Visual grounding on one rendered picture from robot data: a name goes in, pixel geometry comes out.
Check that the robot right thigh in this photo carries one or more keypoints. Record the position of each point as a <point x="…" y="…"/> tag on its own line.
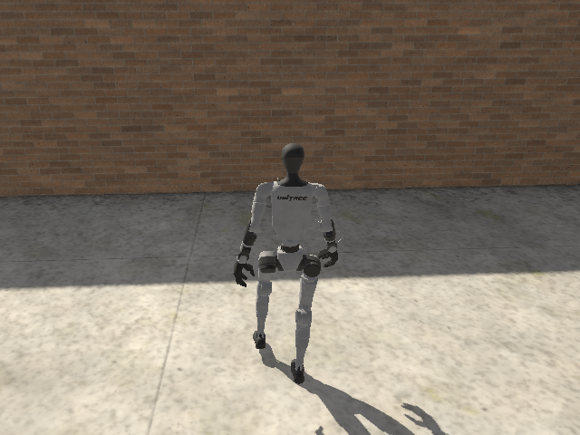
<point x="308" y="282"/>

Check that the robot left forearm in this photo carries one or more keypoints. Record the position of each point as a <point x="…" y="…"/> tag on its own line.
<point x="247" y="245"/>

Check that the robot head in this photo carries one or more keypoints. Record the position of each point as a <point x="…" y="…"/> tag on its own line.
<point x="292" y="155"/>

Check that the robot right hand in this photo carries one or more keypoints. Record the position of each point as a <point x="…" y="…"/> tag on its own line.
<point x="325" y="254"/>

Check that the left robot upper arm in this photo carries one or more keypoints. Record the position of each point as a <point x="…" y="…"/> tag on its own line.
<point x="259" y="204"/>

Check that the robot left hand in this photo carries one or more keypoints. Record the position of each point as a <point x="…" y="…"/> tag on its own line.
<point x="238" y="272"/>

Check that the right robot upper arm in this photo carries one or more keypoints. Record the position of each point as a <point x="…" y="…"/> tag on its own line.
<point x="323" y="205"/>

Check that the robot right forearm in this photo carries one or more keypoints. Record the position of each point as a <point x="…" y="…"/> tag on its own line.
<point x="330" y="239"/>

